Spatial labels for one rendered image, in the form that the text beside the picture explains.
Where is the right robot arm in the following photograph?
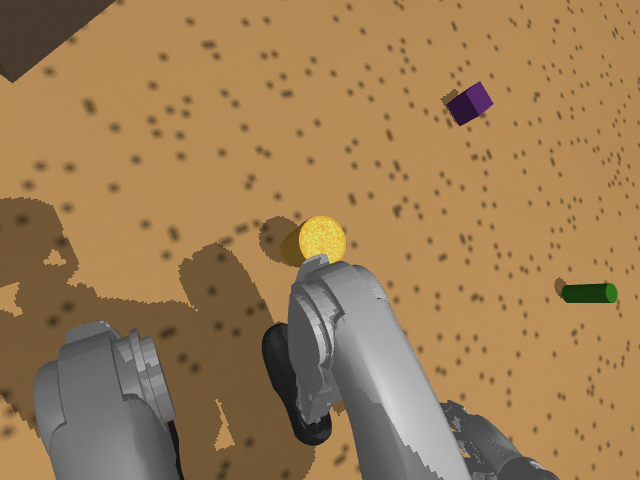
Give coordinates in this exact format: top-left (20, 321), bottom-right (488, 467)
top-left (497, 457), bottom-right (560, 480)

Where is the right robot hand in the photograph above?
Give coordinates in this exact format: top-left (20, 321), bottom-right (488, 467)
top-left (439, 400), bottom-right (523, 480)

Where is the right robot foot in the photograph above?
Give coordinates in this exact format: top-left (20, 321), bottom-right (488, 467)
top-left (262, 323), bottom-right (332, 446)

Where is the left robot foot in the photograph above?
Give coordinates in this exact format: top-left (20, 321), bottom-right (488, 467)
top-left (167, 420), bottom-right (184, 480)

